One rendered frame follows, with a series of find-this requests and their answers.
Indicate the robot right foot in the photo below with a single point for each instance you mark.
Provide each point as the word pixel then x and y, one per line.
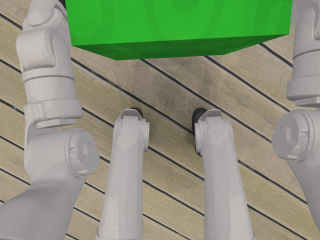
pixel 195 117

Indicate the robot left forearm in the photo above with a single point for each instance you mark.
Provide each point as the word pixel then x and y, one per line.
pixel 44 52

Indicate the robot right upper arm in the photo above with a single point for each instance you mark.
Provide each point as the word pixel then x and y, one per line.
pixel 296 139

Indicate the carton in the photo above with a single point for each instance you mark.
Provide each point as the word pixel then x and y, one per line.
pixel 151 29

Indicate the robot right forearm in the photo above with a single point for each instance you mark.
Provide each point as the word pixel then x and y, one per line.
pixel 304 86

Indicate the robot left upper arm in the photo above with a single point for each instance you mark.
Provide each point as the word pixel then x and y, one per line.
pixel 58 164

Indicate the robot left shin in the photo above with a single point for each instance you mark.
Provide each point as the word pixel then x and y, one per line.
pixel 126 112

